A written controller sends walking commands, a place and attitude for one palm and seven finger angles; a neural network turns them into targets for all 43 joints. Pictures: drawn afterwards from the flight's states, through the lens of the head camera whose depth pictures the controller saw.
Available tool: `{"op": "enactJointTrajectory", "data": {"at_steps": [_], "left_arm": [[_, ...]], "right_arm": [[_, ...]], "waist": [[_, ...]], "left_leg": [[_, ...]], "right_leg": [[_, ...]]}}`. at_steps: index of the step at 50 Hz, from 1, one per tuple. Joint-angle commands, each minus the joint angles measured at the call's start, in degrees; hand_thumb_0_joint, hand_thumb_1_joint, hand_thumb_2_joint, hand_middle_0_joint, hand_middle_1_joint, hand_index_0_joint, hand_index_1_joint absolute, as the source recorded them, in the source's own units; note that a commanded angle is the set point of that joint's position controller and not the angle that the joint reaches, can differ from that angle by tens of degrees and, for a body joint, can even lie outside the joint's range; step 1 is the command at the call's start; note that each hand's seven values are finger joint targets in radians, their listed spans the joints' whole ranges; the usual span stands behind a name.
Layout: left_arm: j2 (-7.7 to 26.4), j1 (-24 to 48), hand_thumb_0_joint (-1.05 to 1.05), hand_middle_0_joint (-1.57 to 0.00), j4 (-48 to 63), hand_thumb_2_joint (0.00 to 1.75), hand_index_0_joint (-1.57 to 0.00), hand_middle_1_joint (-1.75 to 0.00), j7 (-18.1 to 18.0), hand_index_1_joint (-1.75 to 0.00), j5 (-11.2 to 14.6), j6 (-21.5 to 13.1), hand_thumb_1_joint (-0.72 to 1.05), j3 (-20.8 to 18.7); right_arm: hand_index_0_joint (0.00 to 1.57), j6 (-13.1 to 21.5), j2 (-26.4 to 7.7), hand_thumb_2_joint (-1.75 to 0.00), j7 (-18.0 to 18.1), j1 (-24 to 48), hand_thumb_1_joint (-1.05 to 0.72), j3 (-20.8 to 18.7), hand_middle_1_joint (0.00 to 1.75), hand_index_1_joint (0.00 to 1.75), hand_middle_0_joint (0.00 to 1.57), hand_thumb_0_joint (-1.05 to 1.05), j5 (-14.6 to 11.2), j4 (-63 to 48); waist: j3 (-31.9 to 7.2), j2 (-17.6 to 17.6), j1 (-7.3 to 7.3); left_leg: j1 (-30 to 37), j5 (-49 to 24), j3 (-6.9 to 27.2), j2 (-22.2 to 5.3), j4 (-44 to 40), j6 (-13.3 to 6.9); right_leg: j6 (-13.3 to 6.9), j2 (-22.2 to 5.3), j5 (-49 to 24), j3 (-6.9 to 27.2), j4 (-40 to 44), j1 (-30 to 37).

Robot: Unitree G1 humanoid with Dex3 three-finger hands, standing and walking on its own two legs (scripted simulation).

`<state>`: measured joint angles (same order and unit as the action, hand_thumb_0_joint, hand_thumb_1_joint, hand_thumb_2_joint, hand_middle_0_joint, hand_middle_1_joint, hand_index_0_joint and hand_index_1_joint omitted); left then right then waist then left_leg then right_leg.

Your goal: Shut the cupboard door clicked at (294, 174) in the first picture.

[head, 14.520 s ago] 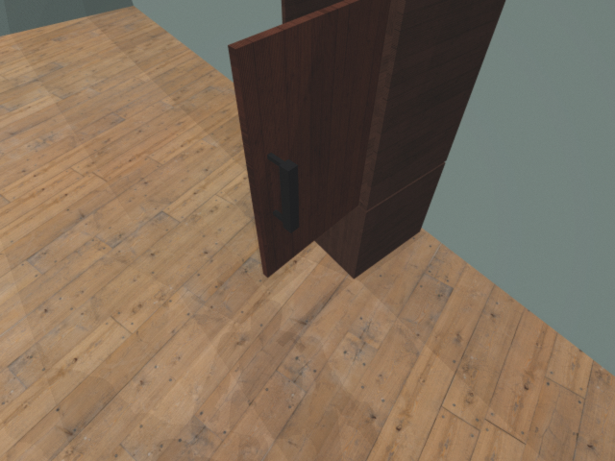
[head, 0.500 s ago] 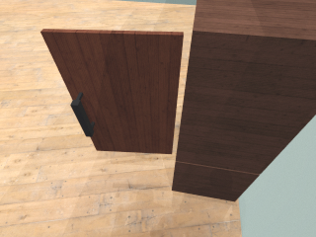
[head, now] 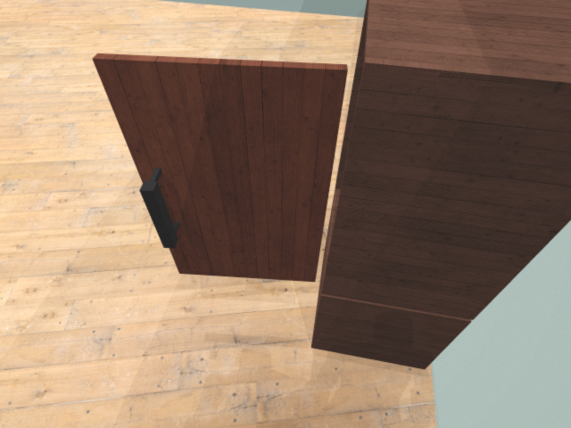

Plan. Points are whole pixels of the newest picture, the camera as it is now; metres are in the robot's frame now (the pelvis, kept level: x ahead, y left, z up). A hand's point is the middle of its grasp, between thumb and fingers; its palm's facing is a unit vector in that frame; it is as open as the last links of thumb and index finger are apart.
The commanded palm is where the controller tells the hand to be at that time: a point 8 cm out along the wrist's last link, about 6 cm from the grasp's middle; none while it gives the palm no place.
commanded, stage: shuffle to correct the standing spot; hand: left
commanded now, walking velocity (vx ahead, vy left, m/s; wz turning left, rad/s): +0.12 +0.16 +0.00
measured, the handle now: (164, 209) +0.52 +0.28 -0.05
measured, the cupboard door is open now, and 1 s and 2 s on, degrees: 97 97 97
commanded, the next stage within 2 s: come to a stop and stand still in 0.58 s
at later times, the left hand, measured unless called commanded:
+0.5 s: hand out of the picture +0.09 +0.21 -0.18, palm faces +0.05 -0.97 -0.24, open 7.3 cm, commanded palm none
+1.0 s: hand out of the picture +0.10 +0.31 -0.18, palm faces +0.07 -0.97 -0.24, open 7.3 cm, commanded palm none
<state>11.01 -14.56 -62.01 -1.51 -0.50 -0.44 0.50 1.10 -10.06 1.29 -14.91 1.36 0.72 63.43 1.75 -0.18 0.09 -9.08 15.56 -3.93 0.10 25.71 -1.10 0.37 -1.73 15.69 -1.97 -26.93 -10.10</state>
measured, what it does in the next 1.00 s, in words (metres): steps to the left: right foot, then left foot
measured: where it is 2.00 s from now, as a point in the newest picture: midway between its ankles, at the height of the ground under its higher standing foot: outside the picture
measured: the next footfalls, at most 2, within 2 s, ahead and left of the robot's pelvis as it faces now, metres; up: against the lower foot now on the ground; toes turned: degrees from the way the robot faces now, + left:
right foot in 0.46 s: +0.08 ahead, -0.08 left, +0.00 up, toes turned -7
left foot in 0.80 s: +0.17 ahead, +0.23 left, +0.00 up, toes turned +6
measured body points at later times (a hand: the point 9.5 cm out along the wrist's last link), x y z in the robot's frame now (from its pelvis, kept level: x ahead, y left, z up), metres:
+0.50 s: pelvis +0.05 +0.03 -0.01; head +0.08 +0.01 +0.43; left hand +0.08 +0.26 -0.16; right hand +0.02 -0.19 -0.18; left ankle -0.02 +0.10 -0.73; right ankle +0.05 -0.07 -0.74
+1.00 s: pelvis +0.08 +0.10 -0.01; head +0.12 +0.12 +0.44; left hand +0.09 +0.36 -0.16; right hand +0.18 -0.12 -0.15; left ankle +0.13 +0.23 -0.74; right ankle +0.04 -0.01 -0.70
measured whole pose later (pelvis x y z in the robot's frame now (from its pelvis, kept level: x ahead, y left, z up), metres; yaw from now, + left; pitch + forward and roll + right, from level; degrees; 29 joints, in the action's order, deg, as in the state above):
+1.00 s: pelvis +0.08 +0.10 -0.01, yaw +1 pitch +0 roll +0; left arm 13.8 -14.5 -57.6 -1.2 -1.0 2.9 -3.1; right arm -0.6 -7.8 1.8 -7.7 -0.2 1.6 56.1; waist 4.6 -2.4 1.4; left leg -18.3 11.4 -4.5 -3.1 29.9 0.1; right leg 0.5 -0.9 30.1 -2.4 -53.0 -20.6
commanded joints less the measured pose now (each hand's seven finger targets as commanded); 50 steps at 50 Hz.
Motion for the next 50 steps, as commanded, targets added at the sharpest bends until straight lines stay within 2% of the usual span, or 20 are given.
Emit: {"op": "enactJointTrajectory", "data": {"at_steps": [1, 8, 11, 13, 14, 16, 21, 22, 23, 24, 26, 30, 35, 37, 38, 39, 40, 41, 43, 50], "left_arm": [[6.7, -3.9, 0.0, -0.2, 1.9, 0.9, -0.2, -0.3, -0.5, -0.3, -0.5, -0.5, 0.9, -1.7], [9.3, -5.0, 0.0, -0.2, 3.5, 0.9, -0.2, -0.3, -0.5, -0.3, -0.7, -0.1, 0.9, -3.6], [7.3, -3.5, 0.0, -0.2, 4.8, 0.9, -0.2, -0.3, -0.4, -0.3, -0.9, 0.4, 0.9, -3.7], [3.6, -1.3, 0.0, -0.2, 6.2, 0.9, -0.2, -0.3, -0.4, -0.3, -1.1, 0.6, 0.9, -2.7], [3.6, 0.7, 0.0, -0.2, 7.2, 0.9, -0.2, -0.3, -0.5, -0.3, -1.2, 0.4, 0.9, -2.4], [2.8, 1.7, 0.0, -0.2, 7.2, 0.9, -0.2, -0.3, -0.2, -0.3, -0.7, 0.0, 0.9, -2.6], [1.5, -6.4, 0.0, -0.2, 5.0, 0.9, -0.2, -0.3, 0.2, -0.3, -0.8, -0.7, 0.9, -3.0], [4.1, -11.2, 0.0, -0.2, 3.6, 0.9, -0.2, -0.3, -0.2, -0.3, -0.9, -1.4, 0.9, -3.5], [9.1, -15.2, 0.0, -0.2, 2.7, 0.9, -0.2, -0.3, -0.8, -0.3, -1.2, -1.8, 0.9, -4.6], [11.5, -17.2, 0.0, -0.2, 2.5, 0.9, -0.2, -0.3, -0.8, -0.3, -0.6, -1.9, 0.9, -5.1], [9.1, -12.3, 0.0, -0.2, 3.3, 0.9, -0.2, -0.3, -1.3, -0.3, -0.8, -1.9, 0.9, -4.8], [8.4, -4.8, 0.0, -0.2, 6.0, 0.9, -0.2, -0.3, -0.9, -0.3, -1.3, -1.6, 0.9, -5.0], [12.0, -3.8, 0.0, -0.2, 6.8, 0.9, -0.2, -0.3, -0.3, -0.3, -1.8, -0.7, 0.9, -6.1], [11.4, -2.9, 0.0, -0.2, 6.6, 0.9, -0.2, -0.3, -0.4, -0.3, -1.6, 0.0, 0.9, -5.9], [9.7, -3.8, 0.0, -0.2, 6.6, 0.9, -0.2, -0.3, -0.4, -0.3, -1.5, 0.4, 0.9, -5.5], [6.6, -5.7, 0.0, -0.2, 7.1, 0.9, -0.2, -0.3, -0.4, -0.3, -1.2, 0.9, 0.9, -4.6], [3.5, -7.2, 0.0, -0.2, 7.3, 0.9, -0.2, -0.3, -0.5, -0.3, -0.4, 1.3, 0.9, -4.0], [3.2, -6.8, 0.0, -0.2, 8.2, 0.9, -0.2, -0.3, -0.8, -0.3, -0.6, 1.3, 0.9, -3.7], [3.7, -7.0, 0.0, -0.2, 5.8, 0.9, -0.2, -0.3, -0.9, -0.3, -0.5, 1.6, 0.9, -3.5], [4.1, -3.9, 0.0, -0.2, 8.1, 0.9, -0.2, -0.3, 0.7, -0.3, -0.5, 3.1, 0.9, -4.0]], "right_arm": [[0.2, 0.2, -6.0, -0.9, -0.1, -2.6, -0.9, -1.3, 0.3, 0.3, 0.2, 0.0, 0.3, -2.2], [0.2, -0.5, -4.9, -0.9, -0.6, -4.0, -0.9, -1.7, 0.3, 0.3, 0.2, 0.0, 0.5, -4.2], [0.2, 0.1, -6.5, -0.9, -0.5, -7.3, -0.9, -2.0, 0.3, 0.3, 0.2, 0.0, 0.6, -3.6], [0.2, 0.2, -9.3, -0.9, 0.2, -11.5, -0.9, -2.5, 0.3, 0.3, 0.2, 0.0, 0.8, -2.9], [0.2, 0.2, -8.3, -0.9, 0.5, -12.9, -0.9, -2.2, 0.3, 0.3, 0.2, 0.0, 0.8, -2.6], [0.2, 0.2, -7.7, -0.9, 0.5, -10.9, -0.9, -2.0, 0.3, 0.3, 0.2, 0.0, 1.1, -3.7], [0.2, 0.5, -7.7, -0.9, 0.6, -5.8, -0.9, -2.2, 0.3, 0.3, 0.2, 0.0, 0.3, -5.2], [0.2, 0.7, -6.9, -0.9, 0.2, -5.4, -0.9, -2.4, 0.3, 0.3, 0.2, 0.0, -0.3, -5.6], [0.2, 1.0, -4.9, -0.9, -0.2, -5.4, -0.9, -2.4, 0.3, 0.3, 0.2, 0.0, -0.6, -7.1], [0.2, 0.4, -5.6, -0.9, -0.1, -4.0, -0.9, -2.9, 0.3, 0.3, 0.2, 0.0, 0.2, -8.0], [0.2, -0.9, -4.4, -0.9, -0.4, -0.2, -0.9, -3.2, 0.3, 0.3, 0.2, 0.0, 0.4, -8.0], [0.2, -2.5, -2.3, -0.9, -2.2, -0.1, -0.9, -3.4, 0.3, 0.3, 0.2, 0.0, 0.3, -7.9], [0.2, -2.1, -2.2, -0.9, -2.7, 3.4, -0.9, -3.4, 0.3, 0.3, 0.2, 0.0, -0.2, -10.0], [0.2, -1.2, -2.6, -0.9, -2.2, 0.0, -0.9, -3.6, 0.3, 0.3, 0.2, 0.0, -0.1, -9.1], [0.2, -0.7, -4.1, -0.9, -1.9, -2.8, -0.9, -3.7, 0.3, 0.3, 0.2, 0.0, 0.0, -7.9], [0.2, -0.2, -7.5, -0.9, -1.4, -5.5, -0.9, -4.5, 0.3, 0.3, 0.2, 0.0, 0.2, -7.6], [0.2, -0.1, -11.8, -0.9, -1.0, -6.6, -0.9, -4.9, 0.3, 0.3, 0.2, 0.0, 0.7, -8.0], [0.2, -0.6, -11.9, -0.9, -0.7, -6.2, -0.9, -4.8, 0.3, 0.3, 0.2, 0.0, 0.9, -8.7], [0.2, -0.1, -10.9, -0.9, 0.5, 0.6, -0.9, -4.2, 0.3, 0.3, 0.2, 0.0, 0.9, -8.7], [0.2, -1.4, -11.5, -0.9, 1.7, 2.2, -0.9, -5.4, 0.3, 0.3, 0.2, 0.0, 1.3, -8.8]], "waist": [[3.0, -0.3, 0.79], [4.3, -6.4, 0.56], [3.6, 3.3, -0.69], [3.2, 13.8, -1.92], [4.0, 12.4, -2.36], [2.7, 7.7, -1.49], [-0.1, 4.3, 3.73], [-2.4, -1.0, 5.58], [-3.8, -13.8, 5.97], [-3.3, -10.7, 6.3], [1.8, -10.4, 4.78], [2.2, -9.4, 1.47], [2.1, -10.6, 2.25], [-0.3, -10.6, 0.18], [-2.3, -6.3, -0.74], [-5.3, 3.6, -1.16], [-6.5, 14.7, -1.15], [-3.8, 10.9, -1.72], [-4.9, 17.3, 0.18], [-4.6, 8.6, -0.58]], "left_leg": [[-4.9, -1.4, 4.2, -4.1, -3.5, -0.7], [-7.6, 3.4, 0.7, -1.0, 3.5, 0.1], [-2.1, -5.1, 6.0, -4.6, -2.0, -2.0], [5.6, -18.4, 17.2, -13.2, -8.3, -7.9], [7.9, -26.6, 19.0, -15.4, -8.0, -11.2], [7.6, -33.8, 16.4, -15.4, -5.3, -13.2], [-1.3, -27.9, 7.5, -9.1, 0.6, -8.0], [-7.2, -20.4, 4.6, -6.1, 7.0, -5.3], [-20.1, -0.5, -0.3, 0.2, 18.0, -1.6], [-24.1, 19.1, 0.8, 1.7, 29.0, 0.6], [-27.0, 16.5, 5.2, -2.5, 37.6, 1.5], [-21.3, 5.8, 1.9, -3.8, 33.4, 3.0], [-12.3, 1.6, -2.6, -1.2, 16.2, 3.6], [-4.3, -4.5, -3.9, -0.1, 5.7, 3.5], [2.0, -9.8, -3.0, -1.5, 0.0, 3.3], [8.6, -21.7, 2.8, -8.2, -0.1, 1.6], [6.7, -34.0, 15.1, -18.6, -3.7, -4.0], [-0.4, -33.2, 16.5, -21.2, -6.2, -8.0], [-2.1, -29.9, 16.7, -20.0, -7.9, -8.4], [1.0, -33.0, 13.0, -20.7, -5.4, -9.8]], "right_leg": [[-3.5, -5.8, 0.1, 6.4, 4.3, -0.8], [-7.2, -11.9, 4.8, 12.3, 6.7, -3.1], [-4.5, -5.5, 3.9, 3.8, -3.6, -6.8], [-1.8, 1.0, 15.3, -4.3, -18.6, -16.7], [-2.0, 0.3, 19.8, -3.0, -23.9, -20.6], [-2.5, -1.7, 19.0, -2.4, -25.3, -19.6], [-2.6, -1.1, -0.5, -4.5, -3.1, -0.1], [-4.0, -6.4, -7.5, 1.8, 1.4, 9.4], [-10.1, -20.6, -19.7, 21.0, 5.8, 18.4], [-16.5, -29.2, -33.9, 27.1, 8.4, 18.2], [-16.2, -26.5, -33.9, 22.1, 8.3, 9.5], [-10.4, -18.3, -21.8, 5.6, 10.0, -1.7], [-7.5, -15.7, -15.3, 2.9, 7.7, -5.2], [-5.0, -12.2, -13.8, 0.3, 1.6, -5.4], [-3.5, -9.7, -10.6, -0.9, -4.1, -6.4], [-0.8, -5.7, 1.7, -3.4, -10.9, -10.2], [1.1, -1.7, 18.0, -4.7, -17.3, -12.4], [0.2, -0.9, 21.5, -2.2, -23.9, -10.3], [-0.3, -1.9, 18.1, 2.2, -27.8, -9.5], [0.1, -0.5, 14.5, 1.9, -25.4, -13.4]]}}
